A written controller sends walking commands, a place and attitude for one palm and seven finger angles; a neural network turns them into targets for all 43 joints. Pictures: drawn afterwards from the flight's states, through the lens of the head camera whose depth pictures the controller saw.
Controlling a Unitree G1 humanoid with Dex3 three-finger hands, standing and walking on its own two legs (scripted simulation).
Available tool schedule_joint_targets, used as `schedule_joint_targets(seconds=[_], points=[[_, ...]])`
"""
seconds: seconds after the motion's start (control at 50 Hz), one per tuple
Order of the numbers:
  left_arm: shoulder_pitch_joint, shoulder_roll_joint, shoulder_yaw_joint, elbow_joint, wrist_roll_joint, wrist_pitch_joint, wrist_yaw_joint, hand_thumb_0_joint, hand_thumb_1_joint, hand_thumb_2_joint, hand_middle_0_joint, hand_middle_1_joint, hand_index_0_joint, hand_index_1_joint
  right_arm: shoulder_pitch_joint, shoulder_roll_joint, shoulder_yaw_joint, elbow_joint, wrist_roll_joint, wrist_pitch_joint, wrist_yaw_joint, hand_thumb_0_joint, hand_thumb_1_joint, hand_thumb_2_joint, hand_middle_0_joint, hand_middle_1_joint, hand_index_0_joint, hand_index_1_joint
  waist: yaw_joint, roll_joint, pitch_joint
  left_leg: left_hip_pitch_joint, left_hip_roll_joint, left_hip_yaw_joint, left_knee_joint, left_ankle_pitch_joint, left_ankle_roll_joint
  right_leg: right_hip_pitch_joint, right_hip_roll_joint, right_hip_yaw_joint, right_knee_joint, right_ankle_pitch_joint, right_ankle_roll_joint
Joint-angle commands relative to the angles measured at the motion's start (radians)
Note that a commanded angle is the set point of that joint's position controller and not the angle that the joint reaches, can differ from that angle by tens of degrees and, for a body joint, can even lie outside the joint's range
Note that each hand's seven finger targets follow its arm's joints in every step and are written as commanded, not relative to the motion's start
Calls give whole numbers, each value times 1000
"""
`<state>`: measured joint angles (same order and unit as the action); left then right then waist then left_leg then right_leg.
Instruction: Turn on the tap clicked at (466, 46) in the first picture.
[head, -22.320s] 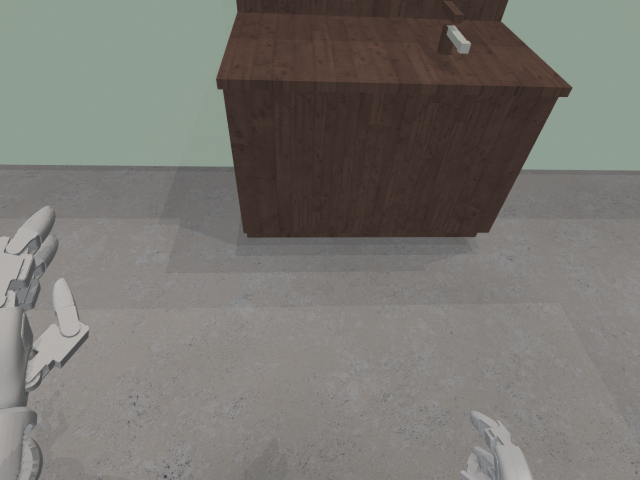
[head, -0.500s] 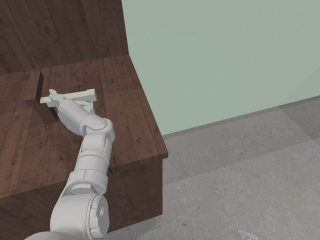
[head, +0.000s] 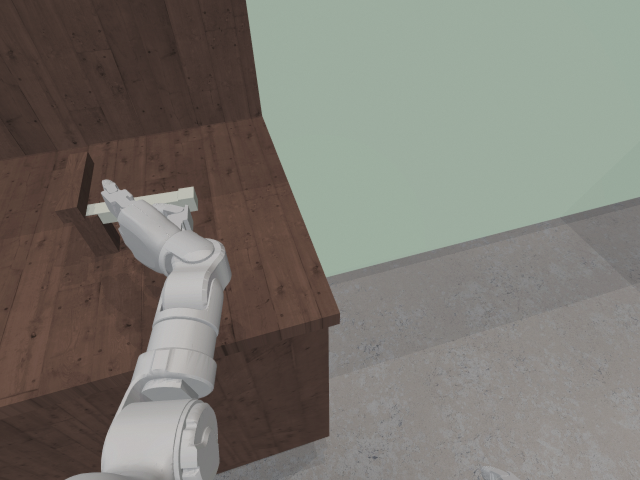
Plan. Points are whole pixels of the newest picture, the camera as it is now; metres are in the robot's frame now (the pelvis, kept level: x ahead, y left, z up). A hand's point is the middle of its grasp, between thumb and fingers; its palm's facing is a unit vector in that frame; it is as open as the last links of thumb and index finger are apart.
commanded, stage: lift the hand up off the lever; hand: left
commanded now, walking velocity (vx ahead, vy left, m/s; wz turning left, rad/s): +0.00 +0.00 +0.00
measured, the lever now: (188, 199) +0.52 +0.23 +0.07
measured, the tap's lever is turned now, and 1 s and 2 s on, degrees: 86 86 86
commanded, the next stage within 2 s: draw the hand back beside the body in 0.28 s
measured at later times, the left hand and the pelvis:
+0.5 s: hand (192, 210) +0.41 +0.18 +0.14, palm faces +0.62 -0.78 -0.12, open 7.8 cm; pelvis +0.00 +0.00 +0.01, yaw -1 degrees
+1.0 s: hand (144, 276) +0.30 +0.20 +0.15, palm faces +0.22 -0.95 -0.23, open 7.7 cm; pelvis +0.00 +0.02 +0.02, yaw -3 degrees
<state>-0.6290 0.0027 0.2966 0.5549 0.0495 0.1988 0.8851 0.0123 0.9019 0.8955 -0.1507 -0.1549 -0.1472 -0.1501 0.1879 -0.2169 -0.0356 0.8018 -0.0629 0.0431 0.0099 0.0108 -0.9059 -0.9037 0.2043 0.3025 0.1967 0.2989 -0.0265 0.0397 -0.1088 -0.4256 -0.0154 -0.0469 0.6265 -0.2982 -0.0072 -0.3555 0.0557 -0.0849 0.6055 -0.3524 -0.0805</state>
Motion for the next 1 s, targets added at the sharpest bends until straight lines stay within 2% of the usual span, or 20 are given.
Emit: schedule_joint_targets(seconds=[0.0,0.14,0.16,0.18,0.24,0.26,0.32,0.36,0.38,0.4,0.46,0.5,0.56,0.58,0.6,0.66,0.8,0.84,0.92,0.98], points=[[-439,119,-57,-274,42,-45,4,0,900,900,-150,-150,-150,-150,-106,-103,-27,-136,6,-45,-2,0,-900,-900,200,300,200,300,8,-50,-294,149,-2,25,-36,306,19,140,-63,42,-82,404,61],[-401,107,-63,-272,34,-4,0,0,900,900,-150,-150,-150,-150,-137,-100,-19,-135,11,-39,-6,0,-900,-900,200,300,200,300,13,-86,-253,143,-3,29,-50,295,19,152,-74,46,-99,422,69],[-387,142,-35,-260,35,0,-1,0,900,900,-150,-150,-150,-150,-140,-104,-20,-131,11,-34,-10,0,-900,-900,200,300,200,300,24,-78,-245,140,-3,26,-57,287,17,155,-69,45,-104,394,64],[-422,116,-60,-277,35,-2,-2,0,900,900,-150,-150,-150,-150,-145,-100,-14,-135,12,-34,-10,0,-900,-900,200,300,200,300,14,-72,-244,143,-4,30,-57,288,19,150,-75,49,-105,404,67],[-437,134,-46,-271,40,-6,0,0,900,900,-150,-150,-150,-150,-148,-97,-13,-131,12,-37,-13,0,-900,-900,200,300,200,300,13,-89,-256,130,-6,31,-52,271,23,159,-83,59,-108,421,76],[-427,176,-12,-262,43,-7,0,0,900,900,-150,-150,-150,-150,-146,-101,-16,-127,10,-34,-18,0,-900,-900,200,300,200,300,20,-87,-253,125,-7,27,-54,261,22,162,-79,61,-112,400,75],[-458,140,-49,-258,47,-12,-6,0,900,900,-150,-150,-150,-150,-152,-95,-11,-127,12,-39,-19,0,-900,-900,200,300,200,300,4,-91,-247,122,-7,30,-51,247,27,152,-88,70,-116,414,82],[-443,169,-27,-262,48,-13,-12,0,900,900,-150,-150,-150,-150,-138,-103,-16,-123,9,-36,-24,0,-900,-900,200,300,200,300,13,-78,-272,133,-7,26,-50,269,24,164,-80,65,-106,428,76],[-371,127,-216,-337,81,-15,-173,0,900,900,-151,-153,-151,-153,-118,-129,-21,-148,16,-4,-41,0,-900,-900,200,300,200,300,-29,-100,-278,182,-12,45,-57,315,37,182,-75,89,-81,529,67],[-357,193,-152,-362,54,-21,-244,0,900,900,-152,-156,-152,-156,-105,-126,-23,-173,32,3,-57,0,-900,-900,200,300,200,300,-13,-87,-299,206,-12,49,-59,340,46,215,-79,99,-91,606,72],[-197,239,-150,-447,-27,-48,-433,0,900,900,-155,-165,-155,-165,-99,-121,-8,-210,60,30,-92,0,-900,-900,200,300,200,300,17,-69,-280,246,-10,43,-95,358,48,281,-69,107,-111,659,72],[-35,297,-71,-494,-111,-84,-537,0,900,900,-157,-171,-157,-171,-106,-114,2,-244,78,36,-104,0,-900,-900,200,300,200,300,56,-115,-261,236,-7,44,-123,348,48,345,-69,115,-123,712,82],[95,343,15,-555,-153,-67,-526,0,900,900,-160,-180,-160,-180,-159,-102,16,-266,97,36,-110,0,-900,-900,200,300,200,300,98,-81,-184,222,-5,52,-159,287,43,351,-72,120,-164,607,85],[223,499,-9,-497,-111,-116,-612,0,900,900,-161,-183,-161,-183,-106,-119,10,-246,80,24,-85,0,-900,-900,200,300,200,300,43,-92,-101,234,15,48,-200,256,45,345,-91,126,-189,614,105],[222,509,11,-547,-127,-157,-653,0,900,900,-162,-186,-162,-186,-120,-119,7,-273,89,14,-77,0,-900,-900,200,300,200,300,60,-98,-104,241,9,56,-208,261,52,358,-88,131,-202,612,106],[165,528,-29,-747,-130,-249,-708,0,900,900,-165,-195,-165,-195,-154,-121,3,-296,88,-29,-74,0,-900,-900,200,300,200,300,46,47,-87,334,2,62,-233,257,52,327,-75,138,-257,509,88],[263,414,-158,-716,-126,-317,-738,0,900,900,-172,-216,-172,-216,-151,-131,1,-279,83,-99,-75,0,-900,-900,200,300,200,300,23,-17,21,413,4,50,-278,170,60,218,-39,119,-331,260,68],[282,418,-156,-723,-125,-332,-744,0,900,900,-174,-222,-174,-222,-152,-136,1,-275,82,-103,-76,0,-900,-900,200,300,200,300,26,-54,6,419,5,43,-289,166,60,231,-38,115,-337,245,66],[405,466,-89,-789,-123,-352,-751,0,900,900,-178,-234,-178,-234,-156,-135,4,-280,73,-105,-70,0,-900,-900,200,300,200,300,54,-33,-38,434,8,35,-302,245,53,298,-38,104,-324,323,56],[486,480,-51,-831,-127,-350,-759,0,900,900,-181,-243,-181,-243,-158,-124,8,-290,69,-93,-63,0,-900,-900,200,300,200,300,62,-6,-13,418,14,35,-311,272,44,319,-41,98,-322,346,52]])
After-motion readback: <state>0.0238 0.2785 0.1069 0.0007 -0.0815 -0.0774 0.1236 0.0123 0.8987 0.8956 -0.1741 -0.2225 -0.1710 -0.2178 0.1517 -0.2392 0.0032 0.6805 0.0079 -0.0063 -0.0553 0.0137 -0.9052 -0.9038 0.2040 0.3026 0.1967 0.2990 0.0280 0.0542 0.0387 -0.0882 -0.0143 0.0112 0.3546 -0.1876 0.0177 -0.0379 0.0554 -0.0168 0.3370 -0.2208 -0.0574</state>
